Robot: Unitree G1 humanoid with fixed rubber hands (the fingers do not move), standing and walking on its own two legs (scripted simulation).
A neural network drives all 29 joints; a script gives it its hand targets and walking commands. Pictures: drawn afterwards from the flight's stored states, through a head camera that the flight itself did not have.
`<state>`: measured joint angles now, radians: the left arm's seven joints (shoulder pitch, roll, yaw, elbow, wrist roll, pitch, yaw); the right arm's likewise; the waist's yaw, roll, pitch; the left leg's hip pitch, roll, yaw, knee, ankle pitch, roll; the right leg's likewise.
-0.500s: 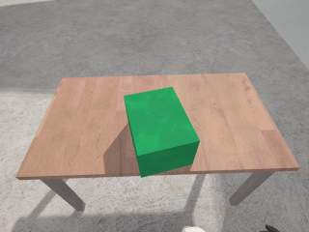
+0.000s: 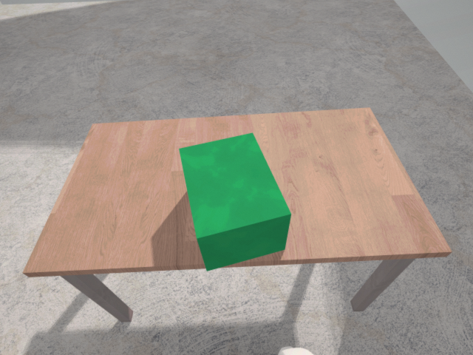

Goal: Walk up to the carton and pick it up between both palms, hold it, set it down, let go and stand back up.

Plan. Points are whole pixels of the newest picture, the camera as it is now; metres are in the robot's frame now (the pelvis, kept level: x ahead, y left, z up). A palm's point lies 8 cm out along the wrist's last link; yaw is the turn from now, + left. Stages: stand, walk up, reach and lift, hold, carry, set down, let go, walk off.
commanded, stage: stand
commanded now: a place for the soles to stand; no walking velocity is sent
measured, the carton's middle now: (231, 198) +0.49 +0.03 -0.10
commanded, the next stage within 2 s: reach and lift in 0.80 s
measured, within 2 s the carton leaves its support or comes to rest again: neither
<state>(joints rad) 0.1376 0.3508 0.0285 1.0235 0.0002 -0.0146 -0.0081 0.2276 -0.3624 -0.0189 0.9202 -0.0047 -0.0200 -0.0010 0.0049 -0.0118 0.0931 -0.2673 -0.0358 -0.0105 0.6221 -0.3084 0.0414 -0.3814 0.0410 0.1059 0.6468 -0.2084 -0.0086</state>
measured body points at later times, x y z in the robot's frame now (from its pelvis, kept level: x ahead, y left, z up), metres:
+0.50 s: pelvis +0.02 +0.01 +0.00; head +0.04 +0.00 +0.45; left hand +0.13 +0.31 -0.11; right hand +0.13 -0.30 -0.12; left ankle +0.02 +0.13 -0.72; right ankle +0.09 -0.10 -0.72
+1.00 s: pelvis +0.01 +0.00 -0.01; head +0.06 -0.01 +0.44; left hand +0.14 +0.30 -0.12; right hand +0.14 -0.29 -0.14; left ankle +0.02 +0.13 -0.72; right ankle +0.09 -0.10 -0.72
